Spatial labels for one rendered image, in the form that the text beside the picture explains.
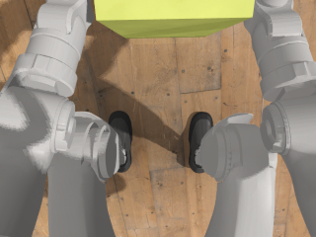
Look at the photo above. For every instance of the robot left forearm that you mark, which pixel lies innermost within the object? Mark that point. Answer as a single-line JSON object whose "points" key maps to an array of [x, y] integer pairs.
{"points": [[50, 61]]}

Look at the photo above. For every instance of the left robot foot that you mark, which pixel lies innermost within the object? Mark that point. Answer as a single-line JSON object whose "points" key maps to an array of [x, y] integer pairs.
{"points": [[121, 123]]}

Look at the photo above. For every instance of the carton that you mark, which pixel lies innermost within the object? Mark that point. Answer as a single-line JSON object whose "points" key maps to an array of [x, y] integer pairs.
{"points": [[159, 19]]}

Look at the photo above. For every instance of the robot right forearm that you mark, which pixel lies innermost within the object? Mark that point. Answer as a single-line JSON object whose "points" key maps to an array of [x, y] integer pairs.
{"points": [[282, 51]]}

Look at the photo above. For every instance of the robot left upper arm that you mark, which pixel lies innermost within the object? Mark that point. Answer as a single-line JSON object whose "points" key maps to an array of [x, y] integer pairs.
{"points": [[33, 126]]}

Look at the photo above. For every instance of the robot left shin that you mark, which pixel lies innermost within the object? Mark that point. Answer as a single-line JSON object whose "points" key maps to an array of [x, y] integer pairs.
{"points": [[89, 117]]}

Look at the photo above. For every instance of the robot right upper arm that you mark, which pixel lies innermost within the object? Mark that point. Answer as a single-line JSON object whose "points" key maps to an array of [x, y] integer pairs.
{"points": [[288, 128]]}

